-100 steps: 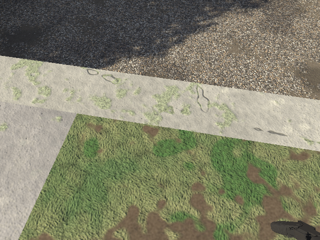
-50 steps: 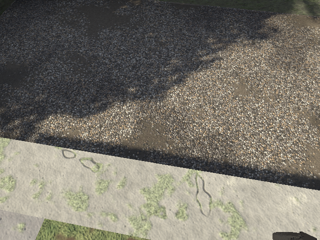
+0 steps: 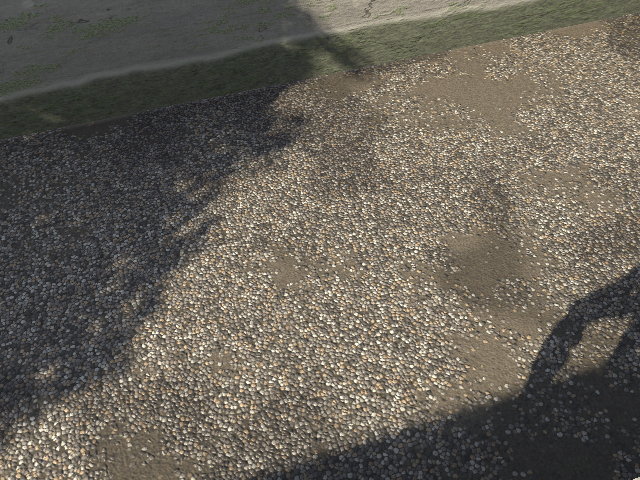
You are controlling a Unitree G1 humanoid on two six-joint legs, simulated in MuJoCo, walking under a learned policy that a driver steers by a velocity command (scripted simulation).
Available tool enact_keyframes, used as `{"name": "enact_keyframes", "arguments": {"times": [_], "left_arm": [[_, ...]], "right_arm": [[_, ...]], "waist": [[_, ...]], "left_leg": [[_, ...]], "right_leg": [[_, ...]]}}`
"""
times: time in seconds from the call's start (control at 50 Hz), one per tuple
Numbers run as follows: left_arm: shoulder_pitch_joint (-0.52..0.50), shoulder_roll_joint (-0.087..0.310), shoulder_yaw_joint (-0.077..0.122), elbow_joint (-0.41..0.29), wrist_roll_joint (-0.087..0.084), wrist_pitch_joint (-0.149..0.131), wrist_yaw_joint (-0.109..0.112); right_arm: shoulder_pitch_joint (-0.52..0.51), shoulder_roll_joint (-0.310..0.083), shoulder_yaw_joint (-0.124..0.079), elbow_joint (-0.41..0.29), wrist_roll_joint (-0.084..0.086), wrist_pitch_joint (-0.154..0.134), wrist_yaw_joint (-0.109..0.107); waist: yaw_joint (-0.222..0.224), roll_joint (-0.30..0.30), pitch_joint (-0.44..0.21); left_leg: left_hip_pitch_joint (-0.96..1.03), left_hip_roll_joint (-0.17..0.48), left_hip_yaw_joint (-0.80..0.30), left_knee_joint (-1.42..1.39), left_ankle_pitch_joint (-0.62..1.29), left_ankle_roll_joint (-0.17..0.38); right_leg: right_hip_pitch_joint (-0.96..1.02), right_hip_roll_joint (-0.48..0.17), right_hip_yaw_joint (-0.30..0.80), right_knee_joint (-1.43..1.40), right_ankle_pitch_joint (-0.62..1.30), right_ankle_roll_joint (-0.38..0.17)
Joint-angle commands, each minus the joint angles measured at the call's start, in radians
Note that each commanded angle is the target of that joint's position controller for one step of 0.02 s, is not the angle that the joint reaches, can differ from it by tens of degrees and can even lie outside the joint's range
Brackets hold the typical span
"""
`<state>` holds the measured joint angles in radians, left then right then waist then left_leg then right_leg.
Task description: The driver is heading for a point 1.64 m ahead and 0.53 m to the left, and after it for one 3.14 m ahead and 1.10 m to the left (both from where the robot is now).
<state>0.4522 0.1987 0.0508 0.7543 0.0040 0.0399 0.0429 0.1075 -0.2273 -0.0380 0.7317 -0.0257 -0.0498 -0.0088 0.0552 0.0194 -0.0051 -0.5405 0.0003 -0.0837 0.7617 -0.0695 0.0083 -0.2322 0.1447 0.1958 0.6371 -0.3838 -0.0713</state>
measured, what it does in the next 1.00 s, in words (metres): walks ahead, turning left: left foot, then right foot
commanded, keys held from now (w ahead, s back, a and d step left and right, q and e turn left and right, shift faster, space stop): w+e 0.04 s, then w+q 0.66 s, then q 0.30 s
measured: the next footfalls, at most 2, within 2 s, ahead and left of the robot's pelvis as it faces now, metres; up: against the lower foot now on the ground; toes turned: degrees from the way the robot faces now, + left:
left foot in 0.02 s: +0.13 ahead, +0.15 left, +0.00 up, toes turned +21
right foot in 0.34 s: +0.18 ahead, -0.13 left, +0.00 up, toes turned +6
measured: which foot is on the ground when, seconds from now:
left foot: up 0.00-0.00, down 0.02-1.00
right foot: down 0.00-0.04, up 0.06-0.32, down 0.34-1.00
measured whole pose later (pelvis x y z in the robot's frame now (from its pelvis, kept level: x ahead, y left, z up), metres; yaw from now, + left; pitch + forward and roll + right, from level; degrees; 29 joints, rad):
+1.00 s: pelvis +0.13 -0.01 -0.01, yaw +19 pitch +2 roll -2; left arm 0.21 0.30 0.00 0.56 0.06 0.07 0.03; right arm 0.15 -0.29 0.02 0.44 0.00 0.14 -0.01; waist 0.02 0.03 -0.03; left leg -0.39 -0.11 -0.34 0.75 -0.38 -0.03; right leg -0.29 -0.10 -0.21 0.68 -0.40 0.02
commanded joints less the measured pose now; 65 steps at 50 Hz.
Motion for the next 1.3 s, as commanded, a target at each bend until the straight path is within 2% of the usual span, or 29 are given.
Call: {"name": "enact_keyframes", "arguments": {"times": [0.02,0.04,0.06,0.08,0.1,0.12,0.14,0.16,0.22,0.26,0.3,0.34,0.38,0.44,0.58,0.64,0.66,0.72,0.84,0.94,1.0,1.06,1.12,1.14,1.18,1.2,1.22,1.26,1.3], "left_arm": [[-0.136,0.138,0.023,-0.144,-0.029,-0.001,0.021],[-0.133,0.104,0.006,-0.160,-0.009,-0.009,0.023],[0.035,0.055,-0.005,-0.127,-0.016,-0.008,0.023],[0.148,0.085,-0.001,-0.121,-0.073,-0.012,0.023],[0.018,0.141,0.010,-0.124,-0.082,-0.016,0.026],[-0.110,0.170,0.010,-0.156,-0.065,-0.008,0.025],[-0.151,0.150,-0.001,-0.177,-0.039,0.002,0.022],[-0.171,0.145,-0.012,-0.220,-0.007,0.009,0.027],[-0.200,0.056,-0.072,-0.287,0.024,-0.001,0.010],[-0.349,-0.003,-0.120,-0.346,0.014,-0.024,0.004],[-0.324,0.042,-0.123,-0.339,-0.002,-0.032,0.004],[-0.321,0.090,-0.114,-0.351,0.037,-0.023,-0.018],[-0.375,0.157,-0.098,-0.371,0.077,-0.024,-0.054],[-0.437,0.162,-0.093,-0.385,0.057,-0.019,-0.057],[-0.433,0.146,-0.077,-0.389,0.038,-0.005,-0.043],[-0.444,0.136,-0.074,-0.398,0.059,-0.016,-0.054],[-0.427,0.131,-0.076,-0.397,0.077,-0.021,-0.060],[-0.410,0.149,-0.068,-0.392,0.084,-0.028,-0.064],[-0.338,0.180,-0.045,-0.332,0.076,-0.009,-0.047],[-0.294,0.190,-0.021,-0.287,0.051,0.007,-0.017],[-0.293,0.190,-0.009,-0.265,0.046,0.018,0.002],[-0.249,0.214,0.009,-0.210,0.057,0.008,0.009],[-0.229,0.255,0.027,-0.168,0.046,0.012,0.034],[-0.263,0.239,0.027,-0.165,0.036,0.024,0.032],[-0.313,0.229,0.024,-0.173,0.027,0.048,0.020],[-0.379,0.218,0.020,-0.200,0.025,0.056,0.013],[-0.430,0.185,0.006,-0.237,0.012,0.040,-0.005],[-0.329,0.218,0.012,-0.192,0.032,0.011,-0.022],[-0.301,0.208,0.002,-0.166,0.059,-0.001,-0.021]], "right_arm": [[0.079,-0.106,-0.033,-0.088,0.016,-0.020,-0.002],[0.197,-0.188,-0.055,-0.071,-0.024,-0.028,-0.001],[0.295,-0.203,-0.057,-0.048,-0.041,-0.012,0.010],[0.331,-0.213,-0.059,-0.027,-0.020,0.010,0.031],[0.270,-0.148,-0.038,-0.052,-0.001,0.014,0.032],[0.200,-0.107,-0.017,-0.086,0.002,0.015,0.030],[0.155,-0.081,0.002,-0.104,-0.007,0.016,0.031],[0.094,-0.101,0.007,-0.120,-0.021,0.024,0.017],[0.062,-0.078,0.033,-0.116,-0.016,0.066,-0.003],[0.147,-0.142,0.017,-0.095,-0.009,0.110,-0.032],[0.151,-0.167,0.016,-0.113,-0.004,0.139,-0.034],[0.123,-0.166,0.033,-0.131,0.008,0.141,-0.035],[0.102,-0.116,0.062,-0.173,0.007,0.131,-0.024],[0.132,-0.103,0.073,-0.195,-0.004,0.118,-0.021],[0.095,-0.133,0.066,-0.254,-0.016,0.119,-0.012],[0.017,-0.149,0.068,-0.318,-0.016,0.124,0.003],[0.011,-0.152,0.071,-0.331,-0.023,0.130,0.008],[-0.014,-0.174,0.066,-0.356,-0.021,0.141,0.009],[0.003,-0.195,0.043,-0.366,0.002,0.169,0.006],[0.047,-0.218,0.009,-0.357,0.026,0.175,0.000],[0.057,-0.201,0.001,-0.361,0.037,0.177,-0.007],[0.085,-0.156,-0.003,-0.356,0.056,0.181,0.003],[0.053,-0.143,-0.016,-0.369,0.066,0.181,0.001],[0.132,-0.122,-0.009,-0.346,0.041,0.174,0.012],[0.234,-0.175,-0.025,-0.324,0.035,0.157,0.015],[0.299,-0.220,-0.033,-0.304,0.009,0.141,0.021],[0.284,-0.248,-0.035,-0.291,-0.012,0.119,0.030],[0.125,-0.193,-0.019,-0.301,0.012,0.107,0.020],[0.058,-0.129,0.005,-0.320,0.022,0.125,0.001]], "waist": [[-0.137,-0.166,0.036],[-0.174,-0.029,-0.057],[-0.122,0.247,-0.179],[-0.075,0.411,-0.194],[-0.081,0.221,-0.040],[-0.086,0.089,0.044],[-0.070,0.049,0.049],[-0.043,0.075,0.048],[0.011,0.076,-0.026],[-0.067,0.131,-0.086],[-0.051,0.095,-0.139],[-0.030,0.049,-0.144],[-0.039,-0.120,-0.034],[-0.075,-0.209,-0.008],[-0.054,-0.075,-0.069],[-0.039,-0.026,-0.046],[-0.034,-0.028,-0.086],[-0.038,-0.007,-0.136],[-0.054,-0.012,-0.148],[-0.066,0.083,-0.126],[-0.069,0.058,-0.059],[-0.066,-0.092,-0.070],[-0.045,-0.099,-0.057],[-0.065,-0.107,-0.037],[-0.118,0.095,-0.031],[-0.155,0.250,-0.016],[-0.135,0.289,-0.016],[-0.038,0.193,-0.079],[-0.026,0.146,-0.126]], "left_leg": [[0.293,-0.027,0.031,-0.214,-0.116,-0.004],[0.483,0.106,-0.110,-0.237,0.159,0.061],[0.677,0.294,-0.331,-0.227,0.440,0.209],[0.638,0.424,-0.659,-0.351,0.196,0.336],[0.498,0.391,-0.650,-0.397,0.063,0.339],[0.384,0.346,-0.511,-0.389,0.054,0.307],[0.309,0.301,-0.424,-0.390,0.057,0.288],[0.266,0.233,-0.336,-0.398,0.138,0.271],[0.284,0.118,-0.214,-0.386,0.238,0.218],[0.357,0.099,-0.187,-0.364,0.341,0.199],[0.377,0.124,-0.244,-0.385,0.171,0.179],[0.283,0.088,-0.271,-0.418,-0.149,0.133],[0.190,-0.024,-0.146,-0.363,-0.307,0.048],[0.187,-0.050,-0.068,-0.233,-0.282,0.011],[0.141,-0.029,-0.065,-0.164,-0.156,0.022],[0.116,-0.043,-0.094,-0.164,0.005,0.010],[0.132,-0.045,-0.117,-0.157,0.054,0.006],[0.166,-0.050,-0.142,-0.131,0.166,0.010],[0.141,-0.054,-0.201,-0.114,0.130,0.044],[0.070,-0.038,-0.340,-0.183,-0.067,0.096],[-0.043,-0.062,-0.355,-0.177,-0.155,0.087],[-0.148,-0.093,-0.197,-0.017,-0.225,0.012],[-0.070,-0.054,-0.115,0.032,-0.160,0.041],[-0.006,-0.047,-0.102,0.053,-0.181,0.055],[0.078,-0.017,-0.308,-0.165,0.104,0.140],[0.181,0.040,-0.605,-0.331,0.136,0.234],[0.294,0.090,-0.799,-0.380,0.063,0.316],[0.322,0.126,-0.646,-0.241,0.220,0.310],[0.283,0.119,-0.536,-0.201,0.308,0.262]], "right_leg": [[-0.157,-0.154,0.267,-0.077,0.227,-0.096],[-0.208,-0.087,0.224,0.180,0.220,-0.034],[-0.324,0.039,0.111,0.495,-0.202,0.038],[-0.453,0.031,0.098,0.697,-0.281,0.062],[-0.528,0.002,0.099,0.819,-0.208,0.084],[-0.534,-0.023,0.062,0.885,-0.145,0.104],[-0.495,-0.048,0.057,0.874,-0.126,0.114],[-0.456,-0.065,0.045,0.796,-0.073,0.121],[-0.314,-0.180,-0.066,0.327,-0.057,0.145],[-0.184,-0.159,-0.138,0.019,-0.046,0.166],[-0.034,-0.138,-0.156,-0.166,0.223,0.155],[0.104,-0.178,-0.156,-0.141,0.292,0.132],[0.043,-0.224,-0.118,-0.194,0.114,0.077],[0.031,-0.271,-0.035,-0.306,-0.003,0.033],[0.144,-0.265,-0.137,-0.153,0.366,0.012],[0.135,-0.239,-0.197,-0.076,0.495,0.027],[0.146,-0.236,-0.217,-0.057,0.527,0.030],[0.142,-0.242,-0.251,-0.028,0.548,0.045],[0.113,-0.270,-0.302,-0.012,0.418,0.030],[0.102,-0.228,-0.338,0.006,0.080,0.028],[0.136,-0.227,-0.326,-0.013,0.055,0.003],[0.253,-0.392,-0.261,-0.081,0.250,-0.057],[0.157,-0.446,-0.292,-0.088,0.221,-0.066],[0.084,-0.459,-0.299,-0.045,0.215,-0.072],[0.000,-0.258,-0.419,0.173,-0.044,0.013],[-0.179,-0.111,-0.367,0.403,-0.441,0.061],[-0.393,-0.043,-0.168,0.619,-0.462,0.084],[-0.471,-0.048,-0.005,0.678,-0.291,0.094],[-0.368,-0.071,-0.025,0.538,-0.246,0.122]]}}
Keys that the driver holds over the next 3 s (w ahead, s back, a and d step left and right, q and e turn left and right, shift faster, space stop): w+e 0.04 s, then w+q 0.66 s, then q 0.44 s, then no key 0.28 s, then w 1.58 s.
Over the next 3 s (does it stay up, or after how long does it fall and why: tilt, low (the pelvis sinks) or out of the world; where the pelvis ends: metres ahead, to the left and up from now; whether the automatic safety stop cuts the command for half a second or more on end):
stays up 0.15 -0.01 0.02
